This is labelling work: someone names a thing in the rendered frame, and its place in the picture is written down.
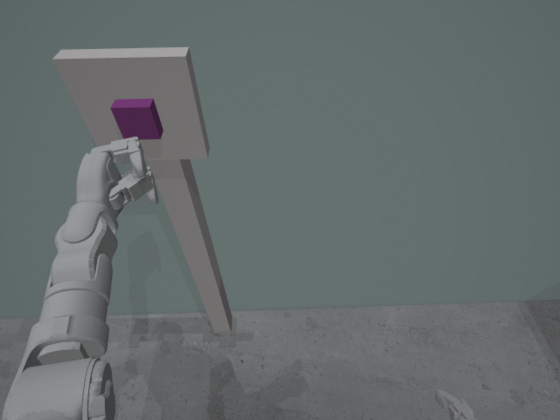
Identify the robot left hand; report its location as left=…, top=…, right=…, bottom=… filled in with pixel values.
left=76, top=136, right=158, bottom=218

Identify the robot left upper arm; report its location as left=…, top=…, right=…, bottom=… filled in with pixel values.
left=7, top=357, right=116, bottom=420

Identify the button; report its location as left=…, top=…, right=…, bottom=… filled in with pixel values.
left=111, top=99, right=164, bottom=140

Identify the robot right hand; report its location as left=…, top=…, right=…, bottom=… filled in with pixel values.
left=435, top=389, right=476, bottom=420

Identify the panel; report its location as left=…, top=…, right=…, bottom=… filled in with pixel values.
left=52, top=47, right=232, bottom=333

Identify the left robot forearm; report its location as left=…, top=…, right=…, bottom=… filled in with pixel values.
left=2, top=202, right=118, bottom=420

